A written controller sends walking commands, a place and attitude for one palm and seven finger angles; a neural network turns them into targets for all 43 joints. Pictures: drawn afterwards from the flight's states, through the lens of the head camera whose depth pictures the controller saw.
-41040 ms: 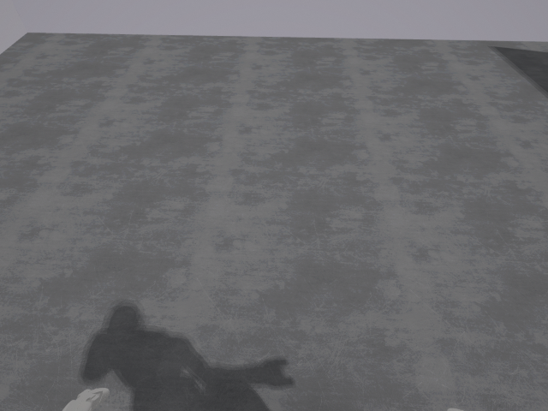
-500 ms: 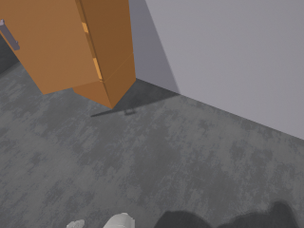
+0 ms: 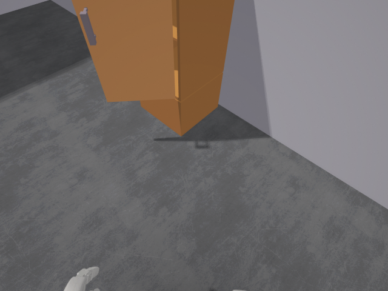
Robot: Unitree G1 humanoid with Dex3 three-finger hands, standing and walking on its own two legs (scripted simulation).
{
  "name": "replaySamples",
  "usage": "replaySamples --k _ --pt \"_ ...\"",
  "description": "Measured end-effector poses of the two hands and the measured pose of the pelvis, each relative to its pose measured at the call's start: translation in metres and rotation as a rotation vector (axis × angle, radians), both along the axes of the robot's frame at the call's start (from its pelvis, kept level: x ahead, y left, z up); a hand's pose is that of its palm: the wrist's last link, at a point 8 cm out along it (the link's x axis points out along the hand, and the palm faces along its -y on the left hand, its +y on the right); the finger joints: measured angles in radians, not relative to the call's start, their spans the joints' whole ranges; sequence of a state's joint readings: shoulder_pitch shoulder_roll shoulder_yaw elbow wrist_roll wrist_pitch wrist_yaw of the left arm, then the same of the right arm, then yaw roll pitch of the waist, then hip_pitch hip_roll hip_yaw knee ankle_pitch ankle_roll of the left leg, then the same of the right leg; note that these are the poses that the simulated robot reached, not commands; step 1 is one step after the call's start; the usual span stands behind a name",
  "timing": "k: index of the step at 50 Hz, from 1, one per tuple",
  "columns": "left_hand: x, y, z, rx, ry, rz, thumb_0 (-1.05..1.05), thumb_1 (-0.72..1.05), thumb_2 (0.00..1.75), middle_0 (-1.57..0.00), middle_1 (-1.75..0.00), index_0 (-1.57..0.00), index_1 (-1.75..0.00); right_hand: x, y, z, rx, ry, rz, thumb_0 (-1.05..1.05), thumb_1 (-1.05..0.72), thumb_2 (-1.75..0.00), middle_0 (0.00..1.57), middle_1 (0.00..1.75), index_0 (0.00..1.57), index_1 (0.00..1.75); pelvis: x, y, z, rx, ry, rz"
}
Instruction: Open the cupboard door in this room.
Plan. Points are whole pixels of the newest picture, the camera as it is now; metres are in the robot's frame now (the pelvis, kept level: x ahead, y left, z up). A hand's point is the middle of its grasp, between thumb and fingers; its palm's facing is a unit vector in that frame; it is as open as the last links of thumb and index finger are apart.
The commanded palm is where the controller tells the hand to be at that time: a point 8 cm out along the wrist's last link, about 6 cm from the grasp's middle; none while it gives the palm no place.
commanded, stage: turn to face it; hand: left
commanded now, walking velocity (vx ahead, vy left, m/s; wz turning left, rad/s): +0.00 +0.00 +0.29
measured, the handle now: (89, 26) +1.01 +0.46 -0.01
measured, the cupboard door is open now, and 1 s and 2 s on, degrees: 49 49 49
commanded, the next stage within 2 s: take the last steps up to it in 0.16 s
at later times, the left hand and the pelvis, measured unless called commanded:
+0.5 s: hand out of the picture -0.02 +0.20 -0.19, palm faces +0.24 -0.95 -0.19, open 7.4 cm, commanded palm none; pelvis +0.01 +0.01 -0.01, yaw +10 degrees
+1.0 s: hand (117, 259) +0.20 +0.20 -0.16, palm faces +0.27 -0.94 -0.19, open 7.4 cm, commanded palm none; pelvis +0.16 +0.01 +0.00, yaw +14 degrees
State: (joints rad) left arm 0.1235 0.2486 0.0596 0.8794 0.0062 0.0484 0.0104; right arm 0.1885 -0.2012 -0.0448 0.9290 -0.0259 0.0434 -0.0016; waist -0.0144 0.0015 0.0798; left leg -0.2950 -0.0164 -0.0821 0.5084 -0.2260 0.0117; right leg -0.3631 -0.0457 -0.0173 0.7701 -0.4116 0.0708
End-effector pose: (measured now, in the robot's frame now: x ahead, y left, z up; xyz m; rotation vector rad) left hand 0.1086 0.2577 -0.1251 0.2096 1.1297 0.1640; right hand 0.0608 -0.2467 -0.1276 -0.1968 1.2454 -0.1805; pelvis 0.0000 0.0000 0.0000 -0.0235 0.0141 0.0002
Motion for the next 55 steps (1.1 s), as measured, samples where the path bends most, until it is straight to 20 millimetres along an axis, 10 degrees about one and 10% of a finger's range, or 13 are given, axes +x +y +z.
replaySamples --k 13,25,33,44,48,55 --pt "-0.073 -0.044 -0.003 -0.025 0.08 0.125 0.01 0.9 0.9 -0.2 -0.3 -0.2 -0.3 0.025 -0.03 -0.007 0.021 0.036 0.067 0.0 -0.9 -0.9 0.2 0.3 0.2 0.3 0.003 -0.026 0.001 0.047 -0.019 0.112" --pt "-0.144 -0.007 -0.035 -0.1 0.251 0.281 0.01 0.9 0.9 -0.2 -0.3 -0.2 -0.3 0.073 0.026 0.004 -0.031 -0.05 0.23 0.0 -0.9 -0.9 0.2 0.3 0.2 0.3 0.014 0.011 -0.008 0.025 -0.012 0.175" --pt "-0.083 0.017 -0.011 -0.074 0.141 0.266 0.01 0.91 0.9 -0.2 -0.3 -0.19 -0.3 0.04 0.049 0.003 0.02 0.077 0.206 0.0 -0.9 -0.9 0.2 0.3 0.21 0.3 0.044 0.023 0.007 0.017 -0.012 0.206" --pt "0.059 0.0 -0.008 -0.035 -0.012 0.162 0.01 0.91 0.9 -0.2 -0.3 -0.19 -0.3 0.022 0.037 -0.031 0.094 0.288 0.091 0.0 -0.9 -0.9 0.2 0.3 0.21 0.3 0.119 0.009 -0.012 0.055 -0.017 0.194" --pt "0.076 -0.012 -0.004 -0.047 -0.045 0.204 0.0 0.91 0.9 -0.2 -0.3 -0.19 -0.3 0.056 0.026 -0.03 0.083 0.317 0.113 0.0 -0.9 -0.9 0.2 0.3 0.21 0.3 0.143 0.006 -0.009 0.041 -0.035 0.23" --pt "0.055 -0.008 0.0 -0.045 0.079 0.315 -0.02 0.96 0.9 -0.2 -0.3 -0.2 -0.3 0.175 0.031 -0.01 0.05 0.165 0.184 0.0 -0.91 -0.9 0.2 0.3 0.2 0.3 0.188 0.014 0.008 0.038 -0.012 0.249"
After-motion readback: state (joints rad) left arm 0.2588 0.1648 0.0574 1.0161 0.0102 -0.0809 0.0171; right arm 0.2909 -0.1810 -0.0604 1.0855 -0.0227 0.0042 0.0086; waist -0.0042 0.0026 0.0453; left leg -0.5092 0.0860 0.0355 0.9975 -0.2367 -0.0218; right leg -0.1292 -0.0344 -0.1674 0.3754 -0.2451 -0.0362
